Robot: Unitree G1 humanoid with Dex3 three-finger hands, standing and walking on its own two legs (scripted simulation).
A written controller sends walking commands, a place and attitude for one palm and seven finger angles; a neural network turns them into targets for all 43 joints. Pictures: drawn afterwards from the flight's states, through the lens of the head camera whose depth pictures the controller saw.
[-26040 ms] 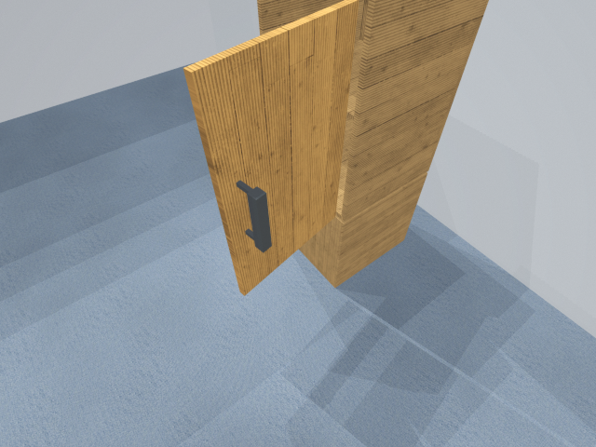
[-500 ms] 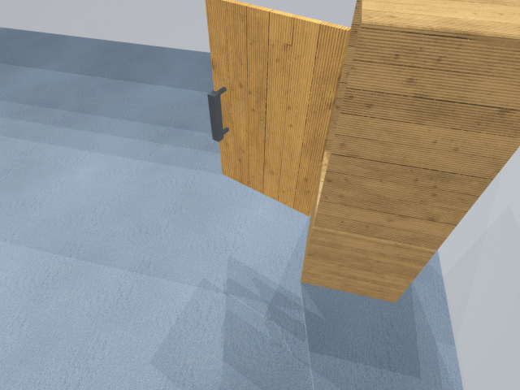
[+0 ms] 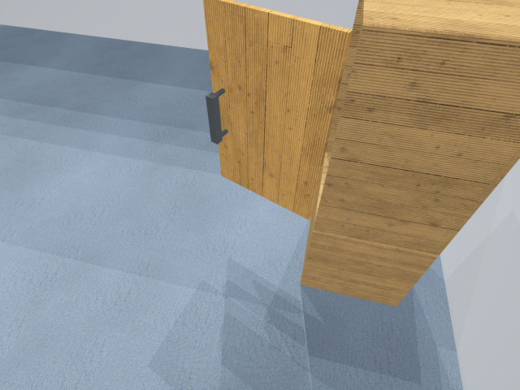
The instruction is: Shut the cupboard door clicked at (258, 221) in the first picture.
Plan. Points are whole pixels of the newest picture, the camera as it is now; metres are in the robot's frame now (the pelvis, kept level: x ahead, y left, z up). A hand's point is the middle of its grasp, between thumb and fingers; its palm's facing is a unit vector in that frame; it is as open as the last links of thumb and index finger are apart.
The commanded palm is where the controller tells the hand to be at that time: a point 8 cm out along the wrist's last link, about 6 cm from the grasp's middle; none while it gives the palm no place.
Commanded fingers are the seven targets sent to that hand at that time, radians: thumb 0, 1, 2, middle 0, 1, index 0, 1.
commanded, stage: walk to a spot facing it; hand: left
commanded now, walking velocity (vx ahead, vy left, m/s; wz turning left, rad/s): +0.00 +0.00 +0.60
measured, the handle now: (219, 116) +0.84 +0.17 -0.06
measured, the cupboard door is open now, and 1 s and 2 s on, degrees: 70 70 70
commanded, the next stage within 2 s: none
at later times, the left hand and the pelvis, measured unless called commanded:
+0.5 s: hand out of the picture +0.03 +0.23 -0.18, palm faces +0.27 -0.93 -0.25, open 7.4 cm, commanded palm none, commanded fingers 0.00 0.90 0.90 -0.20 -0.30 -0.20 -0.30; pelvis +0.00 +0.02 -0.01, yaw +15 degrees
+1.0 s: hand out of the picture -0.04 +0.18 -0.19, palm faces +0.58 -0.77 -0.25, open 7.4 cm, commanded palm none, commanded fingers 0.00 0.90 0.90 -0.20 -0.30 -0.20 -0.30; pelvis +0.03 -0.02 -0.02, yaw +37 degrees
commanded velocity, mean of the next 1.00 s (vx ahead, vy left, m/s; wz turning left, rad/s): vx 0.00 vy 0.00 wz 0.60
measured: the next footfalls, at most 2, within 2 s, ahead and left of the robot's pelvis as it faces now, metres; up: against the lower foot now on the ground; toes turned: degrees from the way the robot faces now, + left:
right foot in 0.70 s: +0.09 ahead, -0.14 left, +0.00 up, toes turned +24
left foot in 1.00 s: +0.00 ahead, +0.11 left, +0.00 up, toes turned +41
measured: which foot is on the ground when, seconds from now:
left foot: down 0.00-0.70, up 0.72-0.98, down 1.00-1.00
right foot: down 0.00-0.32, up 0.34-0.68, down 0.70-1.00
